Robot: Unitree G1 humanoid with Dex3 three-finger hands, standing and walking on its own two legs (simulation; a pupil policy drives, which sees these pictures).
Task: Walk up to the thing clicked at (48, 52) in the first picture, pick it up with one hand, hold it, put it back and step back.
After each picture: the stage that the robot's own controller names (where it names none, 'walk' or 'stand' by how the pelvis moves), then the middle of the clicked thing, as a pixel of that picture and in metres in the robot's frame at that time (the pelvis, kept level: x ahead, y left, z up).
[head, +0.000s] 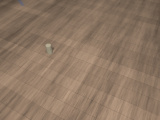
stand; (49, 49) +1.33 +0.45 -0.72
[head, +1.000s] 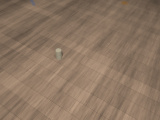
walk; (58, 54) +1.25 +0.25 -0.70
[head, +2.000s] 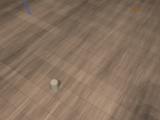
walk; (54, 85) +0.78 +0.27 -0.71
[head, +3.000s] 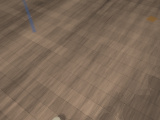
walk; out of the picture +0.46 +0.29 -0.70
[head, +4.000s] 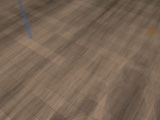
stand; out of the picture +0.33 +0.23 -0.72
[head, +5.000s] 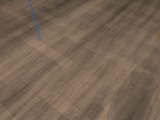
stand; out of the picture +0.32 +0.21 -0.72
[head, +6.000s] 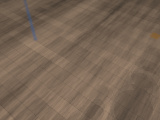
stand; out of the picture +0.35 +0.23 -0.73
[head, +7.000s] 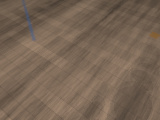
stand; out of the picture +0.33 +0.24 -0.73
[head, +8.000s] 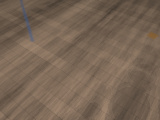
stand; out of the picture +0.33 +0.24 -0.73
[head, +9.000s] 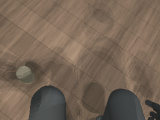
go down; (26, 75) +0.39 +0.28 -0.36
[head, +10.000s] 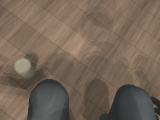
go down; (25, 68) +0.39 +0.29 -0.30
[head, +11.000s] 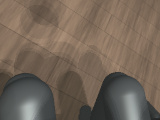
close in; out of the picture +0.37 +0.32 -0.23
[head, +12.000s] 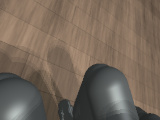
close; out of the picture +0.36 +0.33 -0.21
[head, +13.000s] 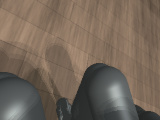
lift; out of the picture +0.36 +0.33 -0.21
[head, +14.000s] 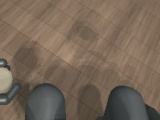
lift; (3, 83) +0.30 +0.28 -0.07
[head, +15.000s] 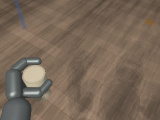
hold; (37, 84) +0.34 +0.17 +0.05
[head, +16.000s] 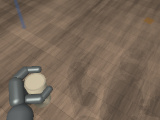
hold; (38, 91) +0.33 +0.18 +0.01
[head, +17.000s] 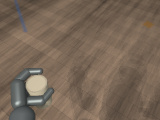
hold; (40, 92) +0.33 +0.18 +0.01
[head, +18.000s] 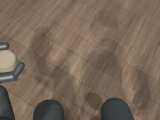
crouch; (10, 67) +0.40 +0.26 -0.08
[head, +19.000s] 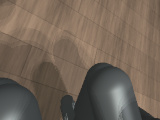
lower; out of the picture +0.38 +0.35 -0.22
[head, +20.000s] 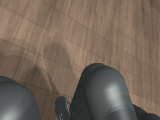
lower; out of the picture +0.38 +0.35 -0.22
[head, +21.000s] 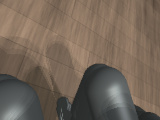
lower; out of the picture +0.37 +0.35 -0.22
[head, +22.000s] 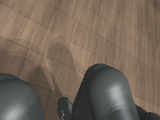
lower; out of the picture +0.37 +0.34 -0.22
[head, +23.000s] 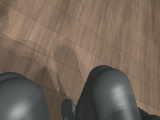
loosen; out of the picture +0.35 +0.31 -0.22
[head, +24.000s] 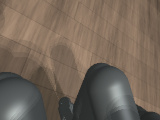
withdraw; out of the picture +0.35 +0.30 -0.22
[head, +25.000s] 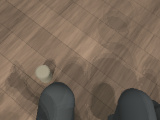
walk; (44, 74) +0.39 +0.24 -0.35
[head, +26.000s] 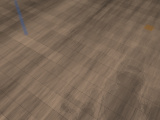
stand; out of the picture +0.31 +0.21 -0.66
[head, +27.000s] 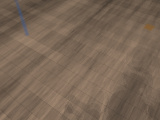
stand; out of the picture +0.33 +0.23 -0.67
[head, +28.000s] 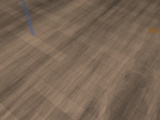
stand; out of the picture +0.33 +0.21 -0.70
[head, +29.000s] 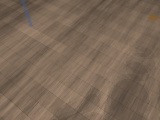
walk; out of the picture +0.36 +0.21 -0.71
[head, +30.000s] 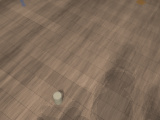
walk; (57, 98) +0.56 +0.19 -0.71
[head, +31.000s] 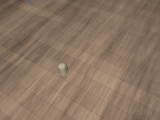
walk; (62, 69) +0.90 +0.29 -0.70
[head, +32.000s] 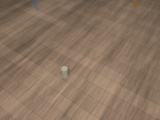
stand; (64, 72) +0.96 +0.23 -0.72
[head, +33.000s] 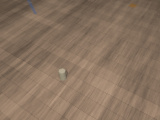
stand; (62, 74) +0.96 +0.25 -0.73
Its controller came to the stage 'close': yes
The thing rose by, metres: 0.72
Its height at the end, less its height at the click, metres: +0.00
